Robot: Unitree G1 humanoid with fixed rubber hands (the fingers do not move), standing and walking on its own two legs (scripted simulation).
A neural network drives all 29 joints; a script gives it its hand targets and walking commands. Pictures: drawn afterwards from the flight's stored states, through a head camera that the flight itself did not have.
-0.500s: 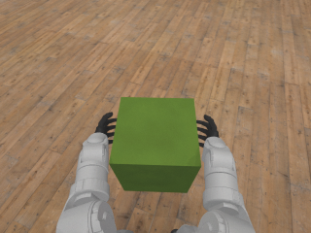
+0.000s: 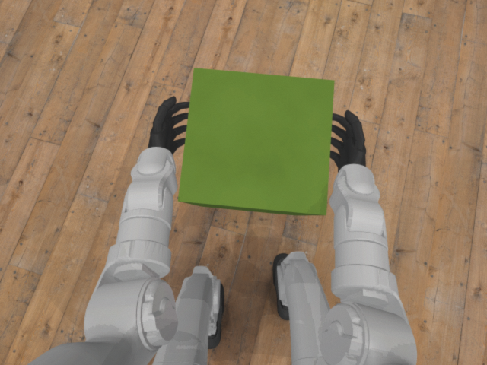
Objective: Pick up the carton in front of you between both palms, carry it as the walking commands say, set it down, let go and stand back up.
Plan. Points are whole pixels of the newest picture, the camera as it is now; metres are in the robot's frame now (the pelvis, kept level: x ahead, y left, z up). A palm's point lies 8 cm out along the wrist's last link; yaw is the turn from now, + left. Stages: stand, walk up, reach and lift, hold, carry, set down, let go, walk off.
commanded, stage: set down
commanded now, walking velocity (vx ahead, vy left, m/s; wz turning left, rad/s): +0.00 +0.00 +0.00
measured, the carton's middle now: (254, 156) +0.44 -0.04 -0.14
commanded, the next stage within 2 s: none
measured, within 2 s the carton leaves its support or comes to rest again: rests again in 1.84 s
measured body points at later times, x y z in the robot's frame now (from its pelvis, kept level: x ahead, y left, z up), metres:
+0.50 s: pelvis -0.02 +0.00 -0.12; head +0.28 -0.02 +0.22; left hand +0.50 +0.08 -0.23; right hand +0.44 -0.22 -0.23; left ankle +0.04 +0.12 -0.61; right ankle +0.11 -0.13 -0.61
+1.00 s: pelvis -0.04 +0.00 -0.22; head +0.32 -0.03 +0.04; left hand +0.54 +0.05 -0.38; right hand +0.46 -0.24 -0.38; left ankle +0.04 +0.12 -0.61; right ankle +0.11 -0.13 -0.61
